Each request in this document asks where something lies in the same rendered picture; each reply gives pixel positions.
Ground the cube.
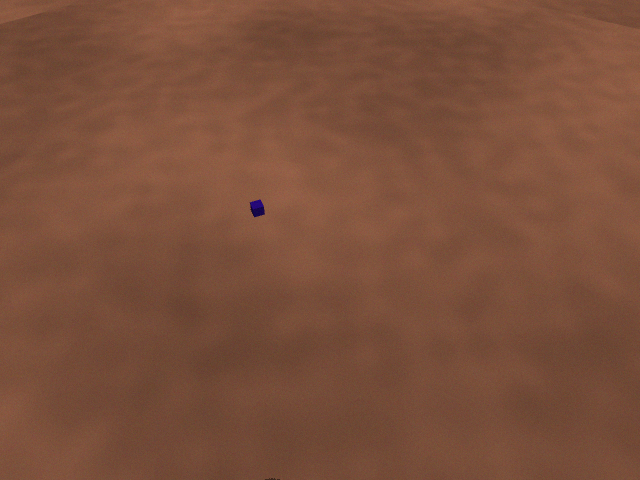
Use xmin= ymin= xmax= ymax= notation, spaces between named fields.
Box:
xmin=250 ymin=200 xmax=265 ymax=217

